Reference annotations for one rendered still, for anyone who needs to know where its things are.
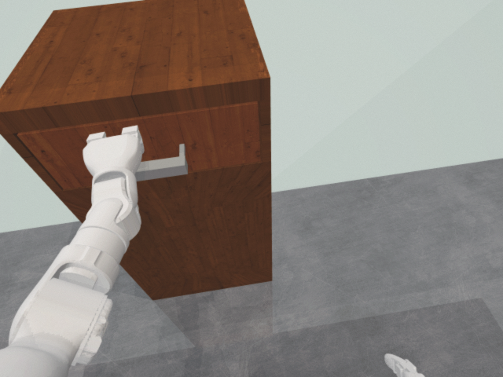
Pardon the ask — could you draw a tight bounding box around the left robot hand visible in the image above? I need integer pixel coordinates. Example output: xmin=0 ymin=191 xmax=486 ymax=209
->
xmin=83 ymin=125 xmax=145 ymax=223

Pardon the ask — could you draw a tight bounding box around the handle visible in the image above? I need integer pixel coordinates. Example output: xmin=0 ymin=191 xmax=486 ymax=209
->
xmin=135 ymin=144 xmax=188 ymax=181

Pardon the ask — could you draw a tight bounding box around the robot left forearm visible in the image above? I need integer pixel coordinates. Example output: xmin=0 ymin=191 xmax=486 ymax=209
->
xmin=9 ymin=167 xmax=141 ymax=345

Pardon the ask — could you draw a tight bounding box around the right robot hand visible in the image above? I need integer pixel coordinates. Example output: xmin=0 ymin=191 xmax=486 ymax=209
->
xmin=384 ymin=353 xmax=425 ymax=377

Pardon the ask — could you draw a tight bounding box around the drawer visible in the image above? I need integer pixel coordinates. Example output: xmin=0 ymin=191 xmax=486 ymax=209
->
xmin=17 ymin=101 xmax=261 ymax=189

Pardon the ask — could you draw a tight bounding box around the cabinet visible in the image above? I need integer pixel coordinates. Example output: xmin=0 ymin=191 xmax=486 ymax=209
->
xmin=0 ymin=0 xmax=272 ymax=300

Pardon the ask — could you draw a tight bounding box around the robot left upper arm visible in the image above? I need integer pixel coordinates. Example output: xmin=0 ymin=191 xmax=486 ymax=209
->
xmin=0 ymin=278 xmax=113 ymax=377

